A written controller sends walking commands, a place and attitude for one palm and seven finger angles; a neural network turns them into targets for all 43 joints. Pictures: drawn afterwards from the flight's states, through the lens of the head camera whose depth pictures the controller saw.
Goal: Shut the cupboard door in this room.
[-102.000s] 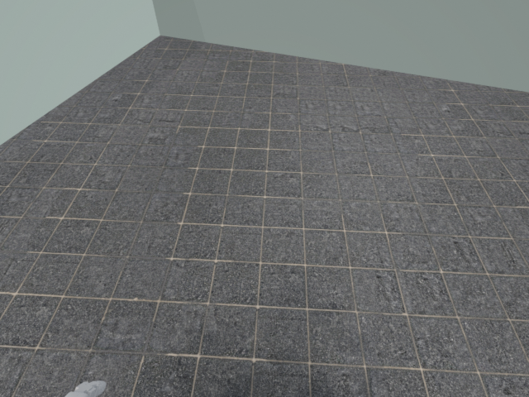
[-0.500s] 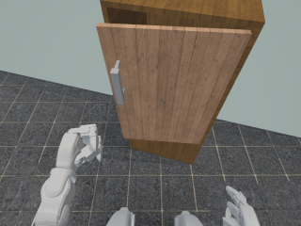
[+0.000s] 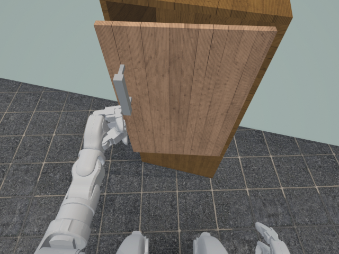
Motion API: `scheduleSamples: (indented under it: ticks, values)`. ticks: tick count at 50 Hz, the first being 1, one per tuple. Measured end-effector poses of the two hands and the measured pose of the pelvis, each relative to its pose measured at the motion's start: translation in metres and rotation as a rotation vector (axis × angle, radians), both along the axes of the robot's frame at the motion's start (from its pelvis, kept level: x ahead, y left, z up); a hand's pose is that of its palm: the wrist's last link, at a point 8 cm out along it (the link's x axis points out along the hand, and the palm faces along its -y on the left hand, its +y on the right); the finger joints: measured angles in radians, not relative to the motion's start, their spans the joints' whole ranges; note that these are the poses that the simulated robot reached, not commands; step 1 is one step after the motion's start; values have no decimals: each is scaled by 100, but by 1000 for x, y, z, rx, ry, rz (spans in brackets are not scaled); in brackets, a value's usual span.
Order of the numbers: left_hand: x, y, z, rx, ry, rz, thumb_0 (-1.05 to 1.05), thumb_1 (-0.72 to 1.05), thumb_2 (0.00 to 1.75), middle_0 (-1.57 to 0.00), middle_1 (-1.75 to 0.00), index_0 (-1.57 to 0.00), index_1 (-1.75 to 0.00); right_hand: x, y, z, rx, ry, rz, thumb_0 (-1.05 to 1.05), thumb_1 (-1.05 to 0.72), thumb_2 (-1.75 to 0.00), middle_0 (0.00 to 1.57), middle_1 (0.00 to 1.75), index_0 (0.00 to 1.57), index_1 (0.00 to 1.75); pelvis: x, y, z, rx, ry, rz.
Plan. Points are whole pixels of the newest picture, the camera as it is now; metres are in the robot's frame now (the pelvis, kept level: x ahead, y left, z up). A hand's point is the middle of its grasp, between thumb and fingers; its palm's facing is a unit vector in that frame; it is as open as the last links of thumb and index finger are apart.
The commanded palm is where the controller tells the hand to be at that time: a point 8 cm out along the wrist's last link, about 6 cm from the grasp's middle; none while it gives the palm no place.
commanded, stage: bring the fist close to the handle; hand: left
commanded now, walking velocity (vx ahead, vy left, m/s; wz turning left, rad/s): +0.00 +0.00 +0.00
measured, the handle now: (124, 91) +0.52 +0.13 +0.06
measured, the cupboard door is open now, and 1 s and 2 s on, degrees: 11 9 0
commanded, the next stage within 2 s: push the door shut along its arc in 0.46 s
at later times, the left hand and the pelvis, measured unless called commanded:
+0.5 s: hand (127, 125) +0.40 +0.11 +0.06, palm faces -0.06 -1.00 -0.02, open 3.1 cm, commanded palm +0.38 +0.16 +0.06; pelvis +0.00 +0.00 +0.00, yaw -1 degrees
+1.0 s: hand (131, 107) +0.45 +0.10 +0.06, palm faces -0.16 -0.99 -0.03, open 3.1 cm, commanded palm +0.44 +0.15 +0.06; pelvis -0.01 +0.01 -0.01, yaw -1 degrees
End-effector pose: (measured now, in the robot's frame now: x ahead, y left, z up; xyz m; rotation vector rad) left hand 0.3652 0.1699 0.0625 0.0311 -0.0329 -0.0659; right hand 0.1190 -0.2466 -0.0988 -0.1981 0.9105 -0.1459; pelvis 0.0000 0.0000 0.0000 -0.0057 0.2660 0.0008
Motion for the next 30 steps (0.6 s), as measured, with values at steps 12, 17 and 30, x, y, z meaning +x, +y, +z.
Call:
scheduleSamples:
  ticks: [12, 17, 30]
  values:
    - [29, -12, -1, -10, 11, 11, 2, 90, 90, -130, -150, -130, -150, -43, -7, -8, 8, 120, -64, 1, -91, -90, 20, 30, 20, 30, -1, 0, 1, 7, 22, -19]
    - [23, -7, -3, -6, 12, 22, 2, 90, 90, -130, -150, -130, -150, -55, -8, -8, 9, 156, -79, 1, -91, -90, 20, 30, 20, 30, -1, 0, 3, 8, 18, -22]
    - [16, -8, 0, -17, -5, 7, 2, 90, 90, -130, -150, -130, -150, -43, -6, -4, -3, 118, -59, 1, -91, -90, 20, 30, 20, 30, -6, 4, 3, 3, 5, -15]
